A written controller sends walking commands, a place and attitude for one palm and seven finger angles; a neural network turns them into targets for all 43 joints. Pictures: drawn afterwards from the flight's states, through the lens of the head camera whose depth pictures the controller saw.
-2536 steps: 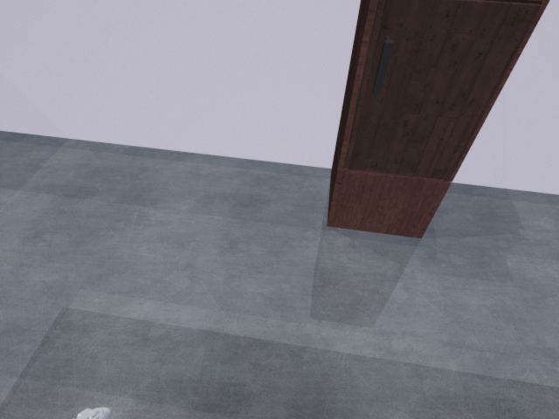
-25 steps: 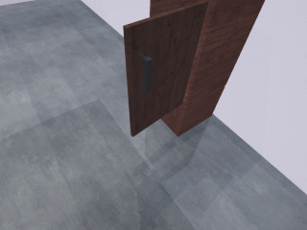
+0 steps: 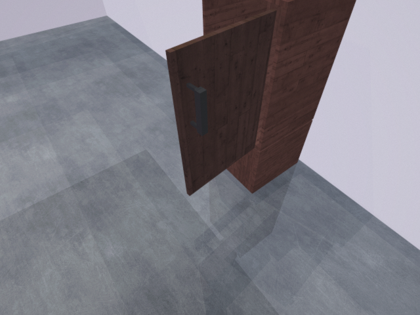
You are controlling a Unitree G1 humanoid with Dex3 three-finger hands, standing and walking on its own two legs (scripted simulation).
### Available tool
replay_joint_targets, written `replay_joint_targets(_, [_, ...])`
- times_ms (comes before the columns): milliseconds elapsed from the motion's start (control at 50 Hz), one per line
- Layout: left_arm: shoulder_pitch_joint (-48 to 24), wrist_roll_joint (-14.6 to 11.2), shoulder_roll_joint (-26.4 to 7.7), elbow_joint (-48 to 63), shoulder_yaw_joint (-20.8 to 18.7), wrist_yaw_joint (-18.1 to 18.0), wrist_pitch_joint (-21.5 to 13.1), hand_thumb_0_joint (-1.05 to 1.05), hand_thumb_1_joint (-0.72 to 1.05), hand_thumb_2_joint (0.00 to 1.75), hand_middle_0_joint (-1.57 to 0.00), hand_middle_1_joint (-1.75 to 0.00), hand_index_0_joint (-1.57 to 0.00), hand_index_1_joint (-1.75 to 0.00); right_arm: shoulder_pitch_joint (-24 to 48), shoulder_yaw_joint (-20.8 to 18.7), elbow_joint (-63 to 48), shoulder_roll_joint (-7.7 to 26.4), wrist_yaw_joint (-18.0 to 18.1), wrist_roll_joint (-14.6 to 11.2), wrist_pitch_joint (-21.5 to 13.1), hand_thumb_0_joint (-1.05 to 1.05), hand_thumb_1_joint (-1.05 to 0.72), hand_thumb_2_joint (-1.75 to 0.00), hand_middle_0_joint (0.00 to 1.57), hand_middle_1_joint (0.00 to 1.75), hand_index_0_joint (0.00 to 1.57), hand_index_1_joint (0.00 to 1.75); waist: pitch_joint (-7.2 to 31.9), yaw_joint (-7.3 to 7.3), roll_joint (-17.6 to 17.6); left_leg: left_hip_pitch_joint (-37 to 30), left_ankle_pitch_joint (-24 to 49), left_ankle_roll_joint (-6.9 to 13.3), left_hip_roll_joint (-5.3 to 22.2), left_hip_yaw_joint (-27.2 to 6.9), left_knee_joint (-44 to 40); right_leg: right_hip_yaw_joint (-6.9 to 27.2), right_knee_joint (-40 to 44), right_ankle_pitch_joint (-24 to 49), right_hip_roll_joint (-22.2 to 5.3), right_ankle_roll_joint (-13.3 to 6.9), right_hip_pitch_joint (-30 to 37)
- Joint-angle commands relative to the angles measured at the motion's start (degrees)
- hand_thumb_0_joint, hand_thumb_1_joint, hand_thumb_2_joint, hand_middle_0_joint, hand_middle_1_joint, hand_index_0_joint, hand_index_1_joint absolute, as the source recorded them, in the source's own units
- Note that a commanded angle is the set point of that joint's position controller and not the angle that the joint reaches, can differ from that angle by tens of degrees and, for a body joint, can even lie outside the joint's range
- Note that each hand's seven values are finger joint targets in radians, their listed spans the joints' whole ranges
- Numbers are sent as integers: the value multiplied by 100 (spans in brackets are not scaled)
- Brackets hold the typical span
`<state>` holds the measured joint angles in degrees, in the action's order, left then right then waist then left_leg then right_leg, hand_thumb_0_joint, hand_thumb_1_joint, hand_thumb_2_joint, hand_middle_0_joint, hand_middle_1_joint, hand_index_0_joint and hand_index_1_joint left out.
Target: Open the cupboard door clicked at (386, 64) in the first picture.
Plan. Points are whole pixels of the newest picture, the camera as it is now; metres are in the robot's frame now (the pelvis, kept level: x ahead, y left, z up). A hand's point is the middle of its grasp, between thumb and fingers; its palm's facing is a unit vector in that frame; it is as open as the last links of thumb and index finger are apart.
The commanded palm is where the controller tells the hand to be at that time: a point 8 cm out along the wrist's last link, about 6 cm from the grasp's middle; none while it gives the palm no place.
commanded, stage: let the arm hang, fingers relaxed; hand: left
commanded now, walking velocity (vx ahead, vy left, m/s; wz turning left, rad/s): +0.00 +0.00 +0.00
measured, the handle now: (196, 109) +0.63 +0.07 +0.04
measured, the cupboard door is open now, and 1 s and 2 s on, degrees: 96 96 96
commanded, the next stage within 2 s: look to check the result in 0.26 s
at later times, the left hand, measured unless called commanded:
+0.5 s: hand out of the picture -0.01 +0.15 -0.17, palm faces +0.05 -0.98 -0.19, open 7.4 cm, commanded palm none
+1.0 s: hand out of the picture +0.02 +0.15 -0.17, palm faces +0.04 -0.98 -0.18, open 7.4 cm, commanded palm none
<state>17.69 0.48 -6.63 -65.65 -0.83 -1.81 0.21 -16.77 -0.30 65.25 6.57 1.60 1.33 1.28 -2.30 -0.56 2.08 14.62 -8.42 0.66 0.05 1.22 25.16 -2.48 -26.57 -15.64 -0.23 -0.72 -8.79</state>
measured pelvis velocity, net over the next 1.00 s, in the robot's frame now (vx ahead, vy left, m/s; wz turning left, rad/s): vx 0.03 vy -0.02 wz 0.00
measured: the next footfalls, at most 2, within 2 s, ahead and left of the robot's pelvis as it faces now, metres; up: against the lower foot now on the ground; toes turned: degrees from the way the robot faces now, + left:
none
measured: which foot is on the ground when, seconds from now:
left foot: down 0.00-1.00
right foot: down 0.00-1.00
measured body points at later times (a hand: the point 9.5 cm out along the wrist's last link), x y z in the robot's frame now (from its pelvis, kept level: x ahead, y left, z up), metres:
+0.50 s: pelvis +0.01 -0.01 +0.00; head +0.03 -0.02 +0.45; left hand -0.01 +0.20 -0.16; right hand +0.00 -0.22 -0.17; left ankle +0.06 +0.11 -0.74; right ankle -0.01 -0.11 -0.74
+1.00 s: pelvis +0.03 -0.02 +0.00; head +0.04 -0.02 +0.45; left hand +0.02 +0.20 -0.16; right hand +0.02 -0.23 -0.16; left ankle +0.06 +0.11 -0.74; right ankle -0.01 -0.11 -0.74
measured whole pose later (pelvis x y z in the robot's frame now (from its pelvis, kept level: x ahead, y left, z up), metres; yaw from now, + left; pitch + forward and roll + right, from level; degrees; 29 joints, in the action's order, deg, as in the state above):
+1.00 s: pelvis +0.03 -0.02 +0.00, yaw +0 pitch -2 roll +0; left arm 15.7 0.2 -7.2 -65.6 -0.9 -1.9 -0.5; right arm -14.2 -0.3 66.0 8.2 2.1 1.0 0.5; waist -3.4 -0.4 0.6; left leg 11.7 -10.1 -0.7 1.2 1.0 23.6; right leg -2.5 -23.0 -16.2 1.0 -1.9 -5.1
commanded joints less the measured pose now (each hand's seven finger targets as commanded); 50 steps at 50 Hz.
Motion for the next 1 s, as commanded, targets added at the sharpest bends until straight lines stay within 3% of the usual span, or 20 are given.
replay_joint_targets(0, [441, 12, -574, 89, -119, -61, -53, 0, 90, 90, -20, -30, -20, -30, -411, -113, -120, 466, 41, 18, -58, 0, -90, -90, 20, 30, 20, 30, -490, 3, -168, -49, -674, 131, 464, -557, -582, 471, 767, -370, -444, -209, -742])
replay_joint_targets(140, [377, 7, -561, 123, -130, -54, -72, 0, 90, 90, -20, -30, -20, -30, -381, -112, -147, 457, 53, 20, -82, 0, -90, -90, 20, 30, 20, 30, -446, 13, -28, -62, -466, 113, 460, -517, -531, 489, 762, -125, -452, -213, -645])
replay_joint_targets(260, [353, -6, -583, 133, -128, -57, -102, 0, 90, 90, -20, -30, -20, -30, -367, -115, -167, 502, 64, -4, -89, 0, -90, -90, 20, 30, 20, 30, -246, 8, -195, -300, -59, 111, 492, -459, -393, 495, 821, 122, -471, -218, -520])
replay_joint_targets(420, [321, -15, -603, 96, -109, -57, -101, 0, 90, 90, -20, -30, -20, -30, -289, -99, -115, 520, 69, -5, -88, 0, -90, -90, 20, 30, 20, 30, -258, -6, -111, -396, 139, 93, 512, -444, -393, 509, 844, 302, -491, -206, -469])
replay_joint_targets(560, [341, -13, -606, 64, -101, -65, -120, 0, 90, 90, -20, -30, -20, -30, -205, -101, -118, 553, 73, -19, -83, 0, -90, -90, 20, 30, 20, 30, -266, 5, -292, -471, 272, 81, 525, -400, -365, 499, 918, 433, -491, -188, -409])
replay_joint_targets(640, [292, -17, -599, 71, -96, -62, -115, 0, 90, 90, -20, -30, -20, -30, -165, -89, -80, 575, 80, -7, -99, 0, -90, -90, 20, 30, 20, 30, -253, -6, -111, -519, 358, 79, 539, -423, -405, 502, 890, 535, -502, -181, -362])
replay_joint_targets(880, [232, -21, -656, 77, -97, -56, -130, 0, 90, 90, -20, -30, -20, -30, -87, -77, -74, 610, 88, -16, -117, 0, -90, -90, 20, 30, 20, 30, -237, 11, -249, -563, 578, 75, 545, -410, -409, 475, 923, 842, -522, -174, -202])
replay_joint_targets(980, [232, -22, -650, 78, -96, -57, -127, 0, 90, 90, -20, -30, -20, -30, -66, -73, -62, 622, 91, -11, -116, 0, -90, -90, 20, 30, 20, 30, -267, 16, -152, -590, 593, 72, 550, -394, -424, 490, 935, 857, -520, -174, -212])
